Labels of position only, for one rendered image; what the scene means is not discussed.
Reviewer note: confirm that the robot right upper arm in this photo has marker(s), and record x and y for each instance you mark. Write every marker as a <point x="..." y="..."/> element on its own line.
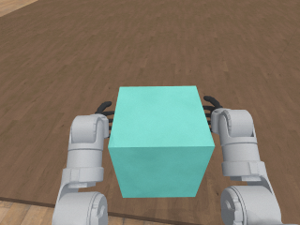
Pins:
<point x="249" y="205"/>

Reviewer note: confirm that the carton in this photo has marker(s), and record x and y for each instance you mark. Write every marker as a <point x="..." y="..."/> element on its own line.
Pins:
<point x="160" y="142"/>

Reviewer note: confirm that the robot left forearm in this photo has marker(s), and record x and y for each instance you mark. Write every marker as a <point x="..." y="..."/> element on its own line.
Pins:
<point x="84" y="157"/>

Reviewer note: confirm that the robot right hand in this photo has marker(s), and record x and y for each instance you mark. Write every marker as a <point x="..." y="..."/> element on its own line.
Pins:
<point x="211" y="108"/>

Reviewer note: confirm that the robot right forearm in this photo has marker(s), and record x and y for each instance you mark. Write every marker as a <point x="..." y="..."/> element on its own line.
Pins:
<point x="241" y="158"/>

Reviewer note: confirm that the robot left hand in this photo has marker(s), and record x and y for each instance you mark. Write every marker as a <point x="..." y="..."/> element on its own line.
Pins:
<point x="100" y="110"/>

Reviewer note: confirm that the robot left upper arm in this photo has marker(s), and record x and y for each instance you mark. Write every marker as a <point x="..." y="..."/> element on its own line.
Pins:
<point x="81" y="208"/>

